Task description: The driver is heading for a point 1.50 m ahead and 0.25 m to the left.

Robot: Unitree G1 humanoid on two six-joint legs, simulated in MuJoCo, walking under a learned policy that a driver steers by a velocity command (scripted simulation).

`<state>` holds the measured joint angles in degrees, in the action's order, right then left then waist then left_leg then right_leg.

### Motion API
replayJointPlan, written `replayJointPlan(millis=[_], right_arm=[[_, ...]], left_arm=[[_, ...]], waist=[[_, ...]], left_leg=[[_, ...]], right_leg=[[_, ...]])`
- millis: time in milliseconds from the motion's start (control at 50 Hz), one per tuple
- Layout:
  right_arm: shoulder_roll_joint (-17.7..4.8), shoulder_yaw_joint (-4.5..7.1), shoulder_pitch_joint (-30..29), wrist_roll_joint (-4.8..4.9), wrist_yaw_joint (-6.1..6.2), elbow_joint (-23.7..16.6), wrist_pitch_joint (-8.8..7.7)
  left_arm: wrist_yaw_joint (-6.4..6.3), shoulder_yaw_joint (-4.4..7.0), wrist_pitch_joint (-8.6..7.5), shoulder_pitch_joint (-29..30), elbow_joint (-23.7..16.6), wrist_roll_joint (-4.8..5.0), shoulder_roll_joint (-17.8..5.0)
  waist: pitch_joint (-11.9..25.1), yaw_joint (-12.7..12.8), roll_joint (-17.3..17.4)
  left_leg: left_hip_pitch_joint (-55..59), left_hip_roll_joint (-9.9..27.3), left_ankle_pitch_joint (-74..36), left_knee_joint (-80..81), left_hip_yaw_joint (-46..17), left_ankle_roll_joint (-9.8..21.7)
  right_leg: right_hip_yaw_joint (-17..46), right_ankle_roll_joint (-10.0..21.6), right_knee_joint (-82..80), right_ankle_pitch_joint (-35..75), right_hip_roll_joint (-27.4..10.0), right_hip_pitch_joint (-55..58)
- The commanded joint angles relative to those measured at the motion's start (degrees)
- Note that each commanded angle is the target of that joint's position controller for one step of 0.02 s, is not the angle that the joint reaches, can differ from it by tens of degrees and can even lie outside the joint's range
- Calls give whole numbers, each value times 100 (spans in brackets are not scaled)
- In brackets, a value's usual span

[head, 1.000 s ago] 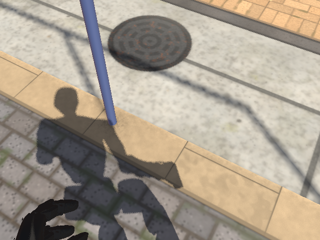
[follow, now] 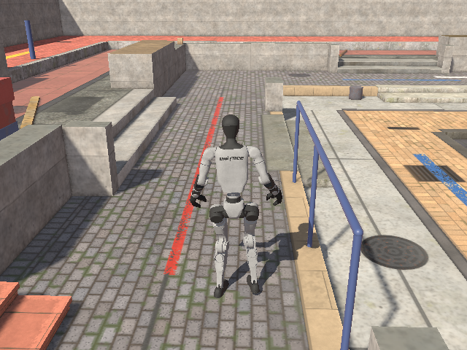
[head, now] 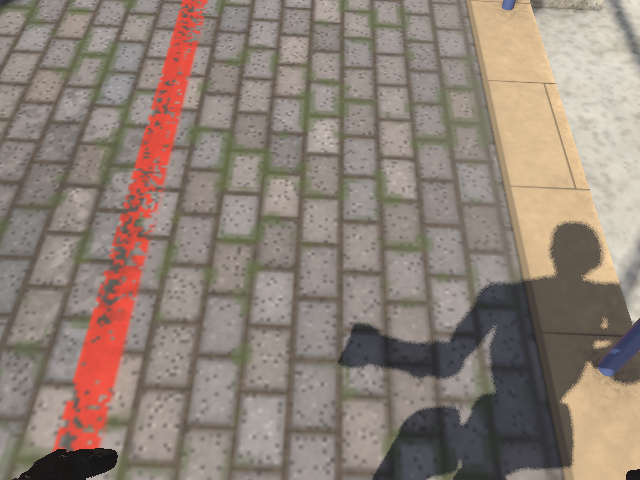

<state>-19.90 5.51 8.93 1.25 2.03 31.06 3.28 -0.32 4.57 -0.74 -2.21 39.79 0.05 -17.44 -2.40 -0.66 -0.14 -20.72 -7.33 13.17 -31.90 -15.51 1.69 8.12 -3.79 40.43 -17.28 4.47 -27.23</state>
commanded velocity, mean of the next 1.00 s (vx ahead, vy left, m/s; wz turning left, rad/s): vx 0.00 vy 0.00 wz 0.18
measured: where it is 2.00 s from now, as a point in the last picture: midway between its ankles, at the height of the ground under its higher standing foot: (267, 367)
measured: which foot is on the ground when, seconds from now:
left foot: down 0.00-0.06, up 0.08-0.46, down 0.48-1.00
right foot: up 0.00-0.04, down 0.06-0.48, up 0.50-0.98, down 1.00-1.00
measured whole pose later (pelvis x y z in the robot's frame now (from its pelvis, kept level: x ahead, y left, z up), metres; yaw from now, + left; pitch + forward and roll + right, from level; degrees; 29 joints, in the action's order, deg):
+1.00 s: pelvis +0.03 +0.03 -0.01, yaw +6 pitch +2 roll +2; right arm -17.5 5.7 6.2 1.2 0.3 39.9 1.1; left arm 1.7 5.1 5.6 -7.8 33.9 1.7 -17.6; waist -4.6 0.4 1.1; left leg -11.7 8.1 22.0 -34.6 20.6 -1.1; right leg -6.1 0.6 37.3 -16.9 -4.2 -20.3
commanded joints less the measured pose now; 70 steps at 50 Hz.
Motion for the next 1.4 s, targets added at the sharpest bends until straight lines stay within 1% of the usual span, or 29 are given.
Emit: replayJointPlan(millis=[20, 60, 80, 100, 120, 140, 240, 360, 440, 460, 480, 500, 520, 540, 620, 680, 760, 880, 980, 1000, 1020, 1040, 1060, 1080, 1140, 1220, 1240, 1300, 1400], right_arm=[[-962, 284, -251, 22, -14, -467, -53], [-776, 217, -317, 74, -23, -501, -37], [-349, 101, 215, 13, -48, -415, -27], [-605, 175, 226, 79, -40, -552, -66], [-1177, 342, 320, 45, -25, -436, -90], [-1296, 390, 296, 76, -42, -293, -48], [-468, 111, -54, 81, -119, -358, -30], [-293, 41, -89, 36, -240, -406, -55], [-209, 71, 387, -43, -272, -246, -34], [-307, 113, 743, -64, -236, -85, -49], [-648, 161, 948, -81, -166, -55, -90], [-862, 89, 540, -294, -113, -232, -161], [-321, -49, 584, -415, -159, -180, -272], [-309, -80, 418, -456, -194, 47, -321], [-440, -11, -264, -312, -48, 113, -350], [-77, -92, -403, -329, 84, 126, -296], [-147, -42, -297, -300, 131, 317, -250], [-524, 158, -560, -140, 12, 356, -292], [-566, 258, -415, 75, -211, 599, -274], [-455, 247, -163, 55, -254, 703, -285], [-23, 124, -519, -248, -240, 294, -360], [-95, 97, -809, -234, -243, 76, -495], [-331, 147, -1213, -31, -291, 24, -611], [-410, 169, -1359, 78, -320, -18, -727], [-546, 233, -954, -106, -330, 243, -913], [-101, 23, -731, -120, -392, 597, -940], [128, -140, -389, -685, -523, 817, -584], [-209, -98, -891, -381, -644, 664, -357], [-347, -94, -1206, -301, -783, 482, -451]], left_arm=[[35, 195, -127, -85, -375, 33, -620], [25, 290, -151, -415, -272, 8, -790], [-17, 338, -96, -364, -349, -71, -1089], [-7, 328, -54, -363, -340, -267, -1176], [-38, 275, -91, -68, -477, -235, -902], [-117, 184, -77, 189, -565, -205, -578], [-344, 210, 99, -251, -481, -125, -687], [-159, 368, 187, -271, -421, -85, -1010], [-40, 338, 132, -403, -224, 225, -1016], [11, 225, 96, -597, -97, 264, -717], [102, 12, 39, -788, -129, 8, -187], [141, -136, 5, -715, -330, -136, 52], [90, 6, 52, -459, -190, 29, -471], [74, 54, 90, -530, -129, 146, -567], [-77, 220, 268, -992, 132, 135, -866], [-139, 180, 381, -970, 18, 188, -607], [-81, 74, 433, -721, -353, 126, -353], [183, 86, 498, -649, -759, 129, -342], [208, 253, 631, -1033, -836, 181, -485], [77, 440, 586, -1579, -736, 148, -921], [-38, 666, 526, -2098, -681, 206, -1773], [82, 594, 263, -2256, -777, 76, -1786], [144, 493, 71, -2247, -702, 186, -1438], [121, 413, -28, -2043, -669, 263, -1239], [-38, 242, -88, -1281, -908, 150, -987], [-131, 137, -234, -1574, -751, 60, -853], [71, 167, -203, -1915, -458, -154, -1059], [245, 104, -249, -2086, -409, -143, -865], [47, 144, -371, -2214, -159, -238, -1015]], waist=[[882, 93, 1173], [942, 240, 890], [1242, -68, -347], [884, -179, -1710], [656, -214, -1309], [503, -200, -969], [353, 224, -718], [692, 286, -913], [790, -39, -794], [846, -171, -456], [1071, -74, 783], [1265, 119, 2016], [1473, -267, 1214], [1154, -117, 1172], [598, 61, 1033], [426, 8, 804], [388, -98, 627], [457, 49, 575], [713, 353, 446], [902, 575, -218], [1022, 549, -1934], [1824, 725, -1582], [1339, 834, -817], [715, 683, -614], [223, 142, -538], [316, 251, -619], [280, 281, -869], [-173, 523, -1004], [-647, 529, -614]], left_leg=[[783, 1209, -1264, 586, -1878, 810], [280, 813, -400, 92, -1698, 501], [-361, 209, 1731, -1123, -859, 198], [-1380, -259, 2466, -2350, 159, -115], [-1547, 306, 2018, -3218, 243, -345], [-1541, 465, 1546, -3497, 417, -427], [-2005, 1019, 825, -3590, 1291, -772], [-974, 1266, 732, -1903, 1770, -665], [462, 792, 265, 105, 1972, -256], [1421, 701, -511, 918, 1835, -69], [2615, 1685, -2448, 1069, 551, 142], [2389, 3110, -3301, 995, -700, 1220], [1909, 3018, -3069, 1059, -375, 1575], [1738, 2687, -2508, 1081, 137, 1382], [1322, 2354, -2768, 1210, 1208, 1105], [1501, 2422, -2112, 1361, 1554, 1088], [1743, 2667, -1832, 1473, 1725, 1183], [1779, 2972, -2437, 1273, 2161, 1117], [1606, 2656, -3031, -167, 2956, 382], [869, 2191, -2414, -1316, 3182, -36], [-1427, 1315, 2032, -3255, 3218, -544], [-2479, 749, 2738, -4234, 1571, -602], [-3059, 934, 2271, -4242, 1112, -405], [-3236, 1028, 1752, -3857, 1043, -191], [-2419, 1062, 462, -2712, 1039, -186], [-1887, 1018, -941, -1488, 1432, -502], [-1644, 998, -852, -1432, 1816, -584], [-1771, 1118, -1034, -1033, 1886, -585], [-2578, 1059, -910, -813, 1388, -118]], right_leg=[[9, 101, -824, 56, 35, 537], [62, 309, -1933, 1021, -429, 1641], [1076, 786, -2048, 1524, -1685, 2471], [2386, 1664, -2435, 1930, -2514, 2197], [2283, 1863, -2478, 1624, -2701, 1930], [1525, 1672, -2409, 1229, -2324, 1730], [-19, 1579, -2440, 1606, -1885, 2238], [-1061, 1481, -2312, 2091, -2086, 2291], [-1130, 1237, -1577, 2239, -2083, 1924], [-1343, 911, -1060, 1905, -1891, 1391], [-1760, 360, 21, 18, -1409, 303], [-1575, -28, 874, -2022, -1023, -576], [-930, -97, 1453, -2043, -1163, -244], [-803, -68, 1683, -1867, -1114, -326], [-744, -176, 2666, -795, -846, -550], [-787, -286, 2565, -439, -963, -904], [-886, -303, 1841, -372, -1141, -892], [-1189, -26, 907, -451, -1182, -287], [-1708, 552, -810, 252, -629, 1095], [-1145, 904, -1367, 1978, -639, 2176], [1090, 1821, -1286, 3822, -1903, 3625], [3132, 2802, -2139, 640, -2576, 3884], [3019, 2626, -2713, -1774, -2551, 3814], [2911, 2356, -2975, -2924, -2421, 3366], [2003, 1915, -3061, -2175, -1798, 2347], [801, 1675, -3060, -767, -1471, 2249], [499, 1442, -3237, -861, -1138, 2079], [419, 1376, -3594, -1108, -1404, 1994], [-101, 1268, -3857, -914, -2103, 3028]])
Velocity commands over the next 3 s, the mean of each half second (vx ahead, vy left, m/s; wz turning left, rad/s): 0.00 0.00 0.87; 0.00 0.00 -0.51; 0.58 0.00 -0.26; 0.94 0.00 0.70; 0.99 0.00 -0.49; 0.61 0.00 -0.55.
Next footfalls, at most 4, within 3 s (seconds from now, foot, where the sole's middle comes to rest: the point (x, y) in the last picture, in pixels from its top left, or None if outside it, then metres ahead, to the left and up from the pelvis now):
0.06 right None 0.10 -0.12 -0.77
0.48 left None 0.00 0.15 -0.77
1.00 right None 0.09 -0.07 -0.77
1.54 left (249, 468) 0.45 0.14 -0.77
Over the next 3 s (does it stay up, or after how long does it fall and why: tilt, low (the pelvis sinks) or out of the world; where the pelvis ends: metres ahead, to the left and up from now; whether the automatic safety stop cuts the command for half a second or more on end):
stays up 1.54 0.31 0.00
